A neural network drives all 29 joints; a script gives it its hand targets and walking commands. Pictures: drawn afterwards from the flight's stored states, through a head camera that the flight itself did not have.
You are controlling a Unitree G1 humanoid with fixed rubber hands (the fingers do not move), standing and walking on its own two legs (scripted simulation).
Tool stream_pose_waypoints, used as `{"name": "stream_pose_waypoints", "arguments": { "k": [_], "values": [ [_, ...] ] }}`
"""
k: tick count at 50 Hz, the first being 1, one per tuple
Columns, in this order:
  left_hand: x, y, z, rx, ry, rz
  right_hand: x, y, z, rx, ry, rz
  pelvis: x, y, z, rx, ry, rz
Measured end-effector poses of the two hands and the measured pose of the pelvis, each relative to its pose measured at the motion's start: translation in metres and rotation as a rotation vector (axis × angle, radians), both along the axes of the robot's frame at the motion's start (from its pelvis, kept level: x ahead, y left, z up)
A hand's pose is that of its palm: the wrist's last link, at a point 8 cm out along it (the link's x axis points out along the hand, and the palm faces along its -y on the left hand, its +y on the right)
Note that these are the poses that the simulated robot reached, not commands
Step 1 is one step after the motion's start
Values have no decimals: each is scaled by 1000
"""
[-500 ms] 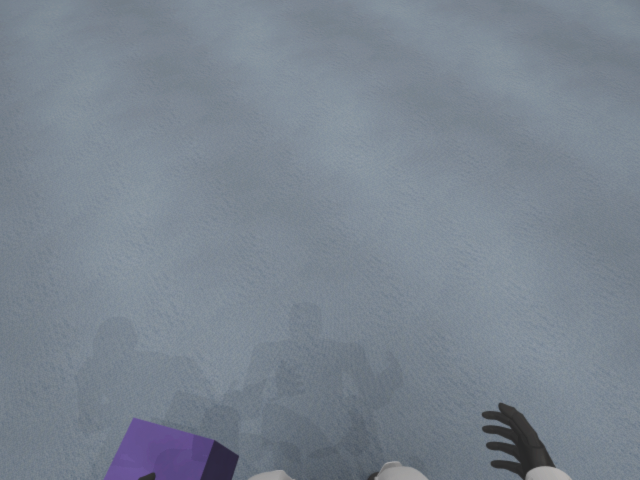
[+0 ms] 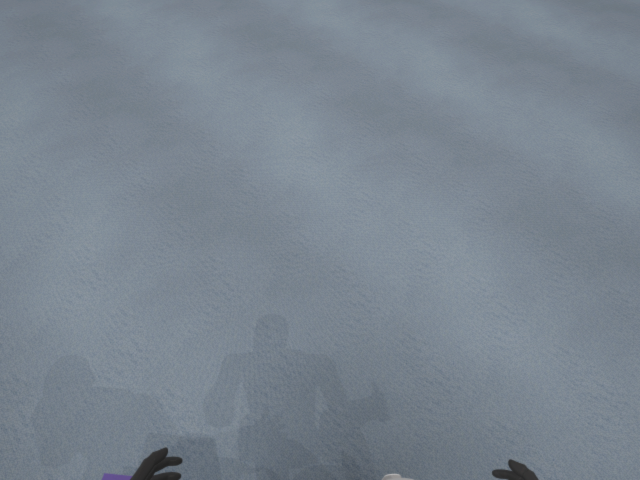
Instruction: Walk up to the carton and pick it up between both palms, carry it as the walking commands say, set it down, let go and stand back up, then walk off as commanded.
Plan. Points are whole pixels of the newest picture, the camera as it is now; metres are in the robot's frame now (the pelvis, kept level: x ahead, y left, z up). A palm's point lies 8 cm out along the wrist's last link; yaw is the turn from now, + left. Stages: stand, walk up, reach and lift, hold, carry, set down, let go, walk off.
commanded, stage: stand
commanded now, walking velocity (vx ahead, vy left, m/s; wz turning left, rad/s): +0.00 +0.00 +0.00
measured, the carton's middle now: out of the picture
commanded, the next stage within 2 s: none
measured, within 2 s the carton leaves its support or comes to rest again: neither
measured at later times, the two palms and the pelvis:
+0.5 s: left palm out of the picture +0.11 +0.27 -0.11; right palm out of the picture +0.09 -0.21 -0.08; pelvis +0.00 +0.04 +0.01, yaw -2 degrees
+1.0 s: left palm out of the picture +0.12 +0.26 -0.10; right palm out of the picture +0.07 -0.22 -0.10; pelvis -0.01 +0.03 +0.00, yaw -3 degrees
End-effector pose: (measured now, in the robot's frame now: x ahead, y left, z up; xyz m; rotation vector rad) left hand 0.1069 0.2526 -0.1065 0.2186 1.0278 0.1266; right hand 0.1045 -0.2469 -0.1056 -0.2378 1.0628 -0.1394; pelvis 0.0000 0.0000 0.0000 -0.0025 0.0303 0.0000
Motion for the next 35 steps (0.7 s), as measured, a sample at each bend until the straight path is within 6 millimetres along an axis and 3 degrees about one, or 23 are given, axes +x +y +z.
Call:
{"name": "stream_pose_waypoints", "arguments": {
  "k": [3, 7, 17, 23, 35],
  "values": [
    [6, -10, 0, 15, -40, -13, 5, -6, -10, 16, -21, -14, 2, -5, -7, 9, -23, -3],
    [7, -15, 6, 10, -60, -26, 6, -1, -6, 28, -39, -19, -2, -2, -4, -6, -30, -8],
    [-2, 6, -3, -55, -42, -12, -16, 23, 15, -32, -40, -10, -9, 27, 2, -50, -33, -11],
    [3, 19, -1, -61, -34, 4, -14, 36, 23, -37, -46, 5, -5, 36, 8, -63, -18, -19],
    [10, 11, 6, -19, -59, -41, -25, 35, 2, 14, -36, -37, -7, 29, 1, -16, -27, -47]
  ]
}}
